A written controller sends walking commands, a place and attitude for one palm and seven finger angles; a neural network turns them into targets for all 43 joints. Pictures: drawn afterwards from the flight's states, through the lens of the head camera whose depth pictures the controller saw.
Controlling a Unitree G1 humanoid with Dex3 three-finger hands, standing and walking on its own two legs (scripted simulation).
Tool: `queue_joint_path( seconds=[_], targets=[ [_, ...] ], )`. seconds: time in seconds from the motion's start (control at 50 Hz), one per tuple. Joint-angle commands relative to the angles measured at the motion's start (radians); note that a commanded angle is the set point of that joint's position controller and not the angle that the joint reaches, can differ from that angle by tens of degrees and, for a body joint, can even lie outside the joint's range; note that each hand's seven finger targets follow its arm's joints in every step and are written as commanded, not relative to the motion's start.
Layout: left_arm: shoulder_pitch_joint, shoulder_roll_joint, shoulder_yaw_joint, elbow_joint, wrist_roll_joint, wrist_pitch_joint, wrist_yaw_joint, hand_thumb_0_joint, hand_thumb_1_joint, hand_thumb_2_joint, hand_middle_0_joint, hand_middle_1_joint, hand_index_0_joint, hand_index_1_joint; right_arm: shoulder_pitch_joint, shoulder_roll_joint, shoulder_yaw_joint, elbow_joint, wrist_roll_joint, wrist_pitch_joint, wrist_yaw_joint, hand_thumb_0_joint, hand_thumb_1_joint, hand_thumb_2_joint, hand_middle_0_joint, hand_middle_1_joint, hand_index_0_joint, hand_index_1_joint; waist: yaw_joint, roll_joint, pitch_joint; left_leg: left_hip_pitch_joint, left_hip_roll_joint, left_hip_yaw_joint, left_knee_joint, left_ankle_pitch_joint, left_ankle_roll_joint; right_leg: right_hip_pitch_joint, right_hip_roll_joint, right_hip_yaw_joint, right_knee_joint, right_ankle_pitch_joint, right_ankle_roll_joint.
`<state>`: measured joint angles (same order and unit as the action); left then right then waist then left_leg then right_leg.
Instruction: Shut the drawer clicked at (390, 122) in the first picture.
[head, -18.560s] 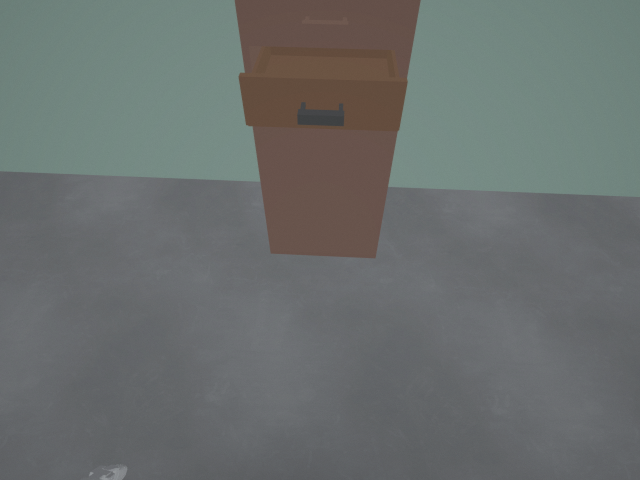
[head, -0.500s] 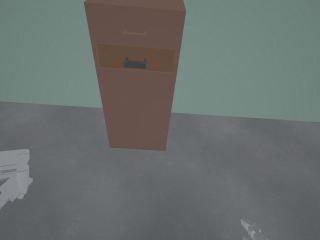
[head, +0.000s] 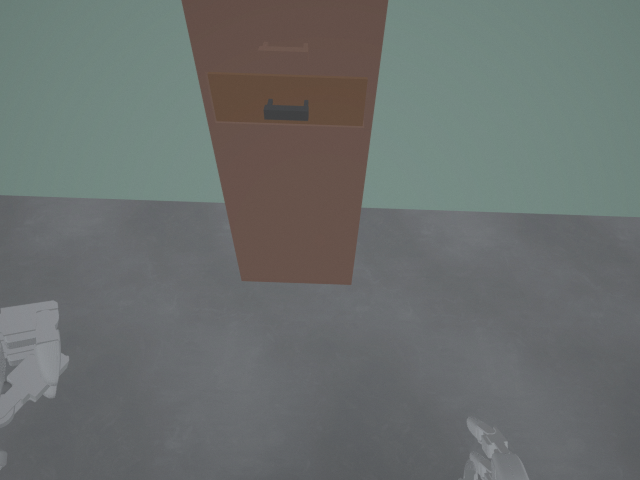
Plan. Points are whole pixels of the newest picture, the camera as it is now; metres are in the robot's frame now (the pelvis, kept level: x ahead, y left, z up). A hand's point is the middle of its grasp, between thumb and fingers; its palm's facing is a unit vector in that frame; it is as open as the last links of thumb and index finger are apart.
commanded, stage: let the arm hang, fingers relaxed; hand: left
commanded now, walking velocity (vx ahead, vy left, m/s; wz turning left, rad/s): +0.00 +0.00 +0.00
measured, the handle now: (287, 108) +0.93 +0.14 +0.00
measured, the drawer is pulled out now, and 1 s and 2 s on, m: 0.00 0.00 0.00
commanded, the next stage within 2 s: look to check the result in 1.10 s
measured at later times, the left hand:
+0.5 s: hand out of the picture -0.02 +0.22 -0.17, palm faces +0.02 -0.96 -0.27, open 4.4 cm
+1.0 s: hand out of the picture +0.12 +0.23 -0.14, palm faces +0.00 -0.94 -0.33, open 7.3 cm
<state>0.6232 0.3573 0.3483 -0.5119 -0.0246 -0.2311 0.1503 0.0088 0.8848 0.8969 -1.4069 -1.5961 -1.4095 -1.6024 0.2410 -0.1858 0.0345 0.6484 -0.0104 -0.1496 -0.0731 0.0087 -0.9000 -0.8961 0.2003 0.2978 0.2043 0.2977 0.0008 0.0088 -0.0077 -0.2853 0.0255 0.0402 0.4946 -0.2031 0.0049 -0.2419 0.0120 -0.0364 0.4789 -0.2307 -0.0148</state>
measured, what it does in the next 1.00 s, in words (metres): stands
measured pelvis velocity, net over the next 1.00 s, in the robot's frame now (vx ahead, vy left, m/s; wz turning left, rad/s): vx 0.02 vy -0.01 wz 0.02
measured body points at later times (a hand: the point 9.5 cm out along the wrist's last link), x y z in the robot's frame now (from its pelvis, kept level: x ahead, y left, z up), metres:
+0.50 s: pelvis -0.01 +0.00 +0.00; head +0.02 +0.01 +0.45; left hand -0.02 +0.27 -0.15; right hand +0.02 -0.29 -0.13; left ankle +0.04 +0.12 -0.74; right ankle +0.02 -0.11 -0.74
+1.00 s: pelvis +0.02 -0.01 +0.01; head +0.02 -0.02 +0.46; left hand +0.12 +0.28 -0.12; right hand +0.09 -0.28 -0.14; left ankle +0.04 +0.12 -0.74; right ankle +0.02 -0.11 -0.74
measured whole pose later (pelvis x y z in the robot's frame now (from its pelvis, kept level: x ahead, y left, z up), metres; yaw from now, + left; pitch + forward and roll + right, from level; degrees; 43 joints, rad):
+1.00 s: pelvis +0.02 -0.01 +0.01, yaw +1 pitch -2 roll +0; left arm 0.07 0.30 0.01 1.11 0.01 -0.02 0.01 0.00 0.90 0.90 -0.21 -0.30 -0.21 -0.31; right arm 0.12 -0.30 -0.01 1.12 -0.02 -0.01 0.00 0.00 -0.90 -0.90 0.20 0.30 0.20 0.30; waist -0.02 0.03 0.04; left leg -0.16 0.01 0.03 0.34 -0.15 0.00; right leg -0.13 0.01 -0.05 0.35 -0.20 -0.02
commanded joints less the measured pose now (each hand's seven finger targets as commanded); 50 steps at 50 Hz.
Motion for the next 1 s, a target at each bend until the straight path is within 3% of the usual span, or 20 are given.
queue_joint_path(
  seconds=[0.0, 0.02, 0.06, 0.1, 0.12, 0.18, 0.22, 0.3, 0.4, 0.44, 0.58, 0.8, 0.98],
  targets=[
    [-0.169, 0.046, -0.220, 0.639, 0.061, 0.197, -0.147, 0.000, 0.900, 0.900, -1.360, -1.557, -1.360, -1.557, -0.099, -0.280, -0.126, 0.076, 0.018, 0.015, 0.081, 0.000, -0.900, -0.900, 0.200, 0.300, 0.200, 0.300, -0.025, 0.037, -0.064, 0.007, 0.094, -0.098, 0.027, 0.299, 0.024, -0.083, -0.107, 0.074, 0.058, 0.179, -0.013],
    [-0.203, 0.028, -0.236, 0.663, 0.067, 0.207, -0.150, 0.000, 0.900, 0.900, -1.320, -1.513, -1.320, -1.513, -0.074, -0.274, -0.125, 0.073, 0.006, 0.033, 0.077, 0.000, -0.900, -0.900, 0.200, 0.300, 0.200, 0.300, -0.022, -0.016, -0.095, 0.015, 0.108, -0.118, 0.040, 0.331, 0.035, -0.080, -0.088, 0.055, 0.090, 0.145, -0.020],
    [-0.257, 0.050, -0.235, 0.763, 0.065, 0.212, -0.150, 0.000, 0.900, 0.900, -1.240, -1.427, -1.240, -1.427, -0.096, -0.280, -0.103, 0.063, -0.001, 0.069, 0.074, 0.000, -0.900, -0.900, 0.200, 0.300, 0.200, 0.300, -0.006, -0.086, -0.090, -0.041, 0.123, -0.176, -0.005, 0.259, 0.071, -0.031, -0.070, 0.046, 0.098, 0.054, -0.023],
    [-0.318, 0.088, -0.242, 0.898, 0.066, 0.212, -0.151, 0.000, 0.900, 0.900, -1.160, -1.340, -1.160, -1.340, -0.125, -0.293, -0.099, 0.081, -0.009, 0.087, 0.076, 0.000, -0.900, -0.900, 0.200, 0.300, 0.200, 0.300, 0.001, -0.146, -0.079, -0.040, 0.094, -0.169, -0.014, 0.173, 0.061, -0.014, -0.094, 0.081, 0.044, 0.043, -0.039],
    [-0.353, 0.107, -0.247, 0.964, 0.065, 0.213, -0.150, 0.000, 0.900, 0.900, -1.120, -1.297, -1.120, -1.297, -0.133, -0.300, -0.098, 0.094, -0.010, 0.097, 0.077, 0.000, -0.900, -0.900, 0.200, 0.300, 0.200, 0.300, -0.003, -0.130, -0.054, -0.036, 0.081, -0.164, -0.025, 0.130, 0.052, -0.031, -0.108, 0.100, 0.019, 0.018, -0.051],
    [-0.419, 0.128, -0.273, 1.158, 0.059, 0.218, -0.147, 0.000, 0.900, 0.900, -1.000, -1.167, -1.000, -1.167, -0.152, -0.287, -0.086, 0.150, -0.017, 0.122, 0.078, 0.000, -0.900, -0.900, 0.200, 0.300, 0.200, 0.300, -0.005, -0.001, -0.017, -0.016, 0.063, -0.151, -0.077, 0.001, 0.040, -0.035, -0.122, 0.134, -0.058, -0.071, -0.057],
    [-0.435, 0.141, -0.285, 1.256, 0.056, 0.214, -0.145, 0.000, 0.900, 0.900, -0.920, -1.080, -0.920, -1.080, -0.138, -0.285, -0.082, 0.184, -0.014, 0.132, 0.078, 0.000, -0.900, -0.900, 0.200, 0.300, 0.200, 0.300, -0.007, 0.010, -0.027, 0.011, 0.060, -0.146, -0.091, -0.041, 0.032, -0.019, -0.125, 0.144, -0.103, -0.115, -0.058],
    [-0.433, 0.123, -0.298, 1.411, 0.046, 0.211, -0.147, 0.000, 0.900, 0.900, -0.760, -0.907, -0.760, -0.907, -0.109, -0.267, -0.077, 0.266, -0.013, 0.137, 0.070, 0.000, -0.900, -0.900, 0.200, 0.300, 0.200, 0.300, -0.009, 0.114, -0.021, 0.043, 0.063, -0.147, -0.148, -0.122, 0.025, -0.008, -0.123, 0.143, -0.148, -0.156, -0.059],
    [-0.424, 0.110, -0.297, 1.532, 0.041, 0.209, -0.145, 0.000, 0.900, 0.900, -0.560, -0.690, -0.560, -0.690, -0.063, -0.264, -0.081, 0.347, -0.010, 0.139, 0.060, 0.000, -0.900, -0.900, 0.200, 0.300, 0.200, 0.300, -0.005, 0.104, -0.006, 0.066, 0.077, -0.151, -0.172, -0.099, 0.026, 0.023, -0.126, 0.124, -0.180, -0.113, -0.061],
    [-0.430, 0.113, -0.299, 1.563, 0.040, 0.209, -0.143, 0.000, 0.900, 0.900, -0.480, -0.603, -0.480, -0.603, -0.046, -0.263, -0.082, 0.372, -0.007, 0.140, 0.058, 0.000, -0.900, -0.900, 0.200, 0.300, 0.200, 0.300, -0.005, 0.049, 0.013, 0.073, 0.084, -0.150, -0.176, -0.071, 0.027, 0.026, -0.128, 0.113, -0.189, -0.100, -0.059],
    [-0.458, 0.132, -0.302, 1.611, 0.036, 0.211, -0.139, 0.000, 0.900, 0.900, -0.200, -0.300, -0.200, -0.300, -0.031, -0.274, -0.083, 0.422, -0.007, 0.143, 0.057, 0.000, -0.900, -0.900, 0.200, 0.300, 0.200, 0.300, -0.006, -0.006, 0.045, 0.092, 0.086, -0.140, -0.191, -0.038, 0.027, 0.029, -0.132, 0.109, -0.210, -0.103, -0.055],
    [-0.523, 0.147, -0.299, 1.602, 0.038, 0.201, -0.134, 0.000, 0.900, 0.900, -0.200, -0.300, -0.200, -0.300, -0.082, -0.283, -0.080, 0.435, -0.008, 0.131, 0.060, 0.000, -0.900, -0.900, 0.200, 0.300, 0.200, 0.300, -0.004, -0.015, 0.013, 0.129, 0.093, -0.133, -0.205, 0.103, 0.023, 0.084, -0.140, 0.100, -0.197, 0.057, -0.041],
    [-0.560, 0.155, -0.296, 1.583, 0.040, 0.196, -0.134, 0.000, 0.900, 0.900, -0.200, -0.300, -0.200, -0.300, -0.126, -0.298, -0.079, 0.428, -0.010, 0.127, 0.061, 0.000, -0.900, -0.900, 0.200, 0.300, 0.200, 0.300, -0.007, 0.002, 0.001, 0.155, 0.095, -0.124, -0.216, 0.129, 0.015, 0.101, -0.140, 0.111, -0.211, 0.101, -0.036]
  ],
)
